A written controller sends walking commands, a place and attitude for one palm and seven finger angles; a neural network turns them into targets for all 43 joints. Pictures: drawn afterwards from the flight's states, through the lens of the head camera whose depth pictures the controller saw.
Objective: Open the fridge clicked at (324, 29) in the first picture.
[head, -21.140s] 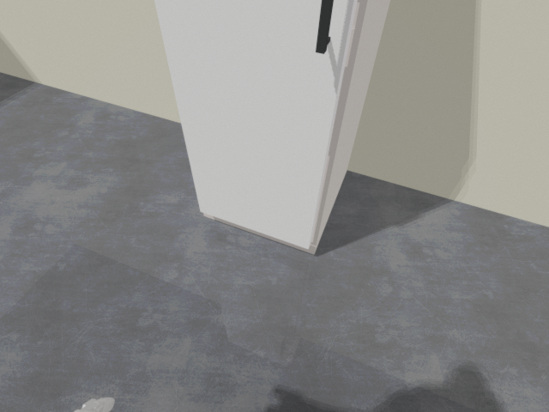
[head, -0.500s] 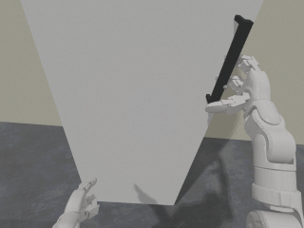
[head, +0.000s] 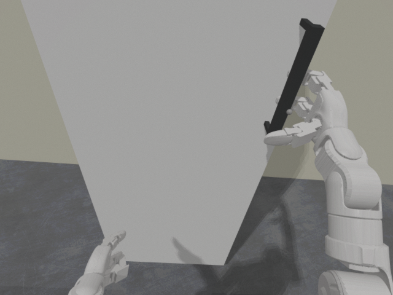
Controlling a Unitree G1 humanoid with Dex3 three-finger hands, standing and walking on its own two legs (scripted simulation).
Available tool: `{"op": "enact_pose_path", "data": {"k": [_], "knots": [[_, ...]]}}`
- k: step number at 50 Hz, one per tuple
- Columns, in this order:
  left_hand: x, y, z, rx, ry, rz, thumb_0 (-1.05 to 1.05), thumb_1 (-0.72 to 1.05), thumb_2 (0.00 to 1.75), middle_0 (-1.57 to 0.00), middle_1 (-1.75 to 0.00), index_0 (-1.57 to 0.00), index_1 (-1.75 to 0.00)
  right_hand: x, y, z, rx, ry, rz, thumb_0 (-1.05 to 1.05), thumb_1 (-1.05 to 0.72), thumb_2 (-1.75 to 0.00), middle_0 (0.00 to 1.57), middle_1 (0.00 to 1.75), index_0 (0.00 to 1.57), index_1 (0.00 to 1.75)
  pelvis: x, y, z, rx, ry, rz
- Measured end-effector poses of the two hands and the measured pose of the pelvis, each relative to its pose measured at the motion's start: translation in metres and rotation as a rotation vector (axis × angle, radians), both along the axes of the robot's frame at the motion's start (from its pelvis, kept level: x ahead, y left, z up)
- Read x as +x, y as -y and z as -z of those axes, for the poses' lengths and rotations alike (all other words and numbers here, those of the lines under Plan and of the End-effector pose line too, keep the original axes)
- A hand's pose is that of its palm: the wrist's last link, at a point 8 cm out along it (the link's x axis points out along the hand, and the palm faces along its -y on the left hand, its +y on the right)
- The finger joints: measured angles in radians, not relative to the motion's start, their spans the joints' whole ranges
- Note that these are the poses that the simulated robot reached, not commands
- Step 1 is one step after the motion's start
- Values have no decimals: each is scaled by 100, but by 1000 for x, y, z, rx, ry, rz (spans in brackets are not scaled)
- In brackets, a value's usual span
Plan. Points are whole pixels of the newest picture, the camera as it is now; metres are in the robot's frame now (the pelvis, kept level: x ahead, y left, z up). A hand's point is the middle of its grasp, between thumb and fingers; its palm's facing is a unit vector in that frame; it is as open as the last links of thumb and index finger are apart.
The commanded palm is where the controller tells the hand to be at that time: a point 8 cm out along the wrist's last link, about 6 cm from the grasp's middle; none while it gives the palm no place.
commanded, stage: grip the handle and tug to test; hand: right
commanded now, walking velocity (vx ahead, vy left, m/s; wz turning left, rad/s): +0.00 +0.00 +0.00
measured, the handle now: (286, 87) +0.43 -0.14 +0.27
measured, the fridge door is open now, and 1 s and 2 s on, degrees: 0 0 17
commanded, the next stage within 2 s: pull the door a little, standing still in 1.38 s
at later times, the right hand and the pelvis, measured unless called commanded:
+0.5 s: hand (289, 110) +0.36 -0.13 +0.26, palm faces +0.06 +1.00 -0.04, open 8.9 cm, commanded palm +0.32 -0.17 +0.26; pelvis +0.00 +0.00 +0.00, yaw +0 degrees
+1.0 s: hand (288, 110) +0.36 -0.13 +0.26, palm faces +0.04 +1.00 -0.04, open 7.4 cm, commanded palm +0.33 -0.17 +0.26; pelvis +0.01 +0.00 +0.00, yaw +0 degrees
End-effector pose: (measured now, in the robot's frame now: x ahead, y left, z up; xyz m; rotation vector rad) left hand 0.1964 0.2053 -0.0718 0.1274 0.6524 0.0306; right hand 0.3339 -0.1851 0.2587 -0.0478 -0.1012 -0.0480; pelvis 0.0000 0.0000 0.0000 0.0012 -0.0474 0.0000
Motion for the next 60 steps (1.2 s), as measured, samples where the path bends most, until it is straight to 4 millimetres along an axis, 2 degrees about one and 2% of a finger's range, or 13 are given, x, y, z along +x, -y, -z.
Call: {"op": "enact_pose_path", "data": {"k": [5,10,31,48,60], "knots": [[-3,-2,0,3,-3,-7,2,90,90,-20,-30,-20,-30,0,0,0,0,2,2,-1,44,-33,25,119,15,115,-1,0,0,0,0,-3],[-6,-4,1,3,-6,-16,2,90,90,-20,-30,-20,-30,1,0,0,2,3,0,-1,30,-39,26,120,16,116,-1,1,0,0,-1,-6],[-1,-2,3,-4,-14,-25,2,90,90,-20,-30,-20,-30,5,1,1,4,17,10,0,-61,-78,31,131,19,126,6,4,0,3,-12,-10],[15,5,1,-9,-10,9,2,90,90,-20,-30,-20,-30,4,0,0,-1,13,-5,0,-61,-79,27,133,15,129,11,3,0,4,-18,1],[14,3,-2,-19,-1,-4,2,90,90,-20,-30,-20,-30,3,-1,1,-3,15,-2,0,-62,-78,27,133,15,128,11,3,1,3,-22,-8]]}}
